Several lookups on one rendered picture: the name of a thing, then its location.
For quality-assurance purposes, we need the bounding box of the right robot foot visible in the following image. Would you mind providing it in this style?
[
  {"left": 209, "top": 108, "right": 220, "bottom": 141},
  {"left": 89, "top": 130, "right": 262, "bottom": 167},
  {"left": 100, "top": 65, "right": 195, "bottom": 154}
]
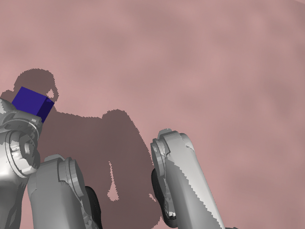
[{"left": 151, "top": 168, "right": 178, "bottom": 228}]

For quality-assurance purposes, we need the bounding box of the carton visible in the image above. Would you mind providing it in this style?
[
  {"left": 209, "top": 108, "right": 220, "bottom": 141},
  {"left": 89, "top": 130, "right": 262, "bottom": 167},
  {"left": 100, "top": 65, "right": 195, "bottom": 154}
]
[{"left": 12, "top": 87, "right": 54, "bottom": 123}]

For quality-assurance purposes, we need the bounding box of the left robot arm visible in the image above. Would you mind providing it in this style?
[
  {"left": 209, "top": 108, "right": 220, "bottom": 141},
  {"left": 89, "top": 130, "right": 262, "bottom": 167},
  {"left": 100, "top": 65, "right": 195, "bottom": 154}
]
[{"left": 0, "top": 110, "right": 43, "bottom": 229}]

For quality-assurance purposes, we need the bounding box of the left robot foot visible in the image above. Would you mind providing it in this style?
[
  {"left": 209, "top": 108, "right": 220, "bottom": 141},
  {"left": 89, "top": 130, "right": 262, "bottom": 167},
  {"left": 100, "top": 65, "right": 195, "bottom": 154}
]
[{"left": 85, "top": 186, "right": 103, "bottom": 229}]

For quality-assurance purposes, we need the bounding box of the left robot hand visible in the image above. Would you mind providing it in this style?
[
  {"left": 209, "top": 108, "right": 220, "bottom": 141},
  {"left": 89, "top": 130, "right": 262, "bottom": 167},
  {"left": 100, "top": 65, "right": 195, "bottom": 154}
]
[{"left": 0, "top": 98, "right": 16, "bottom": 119}]

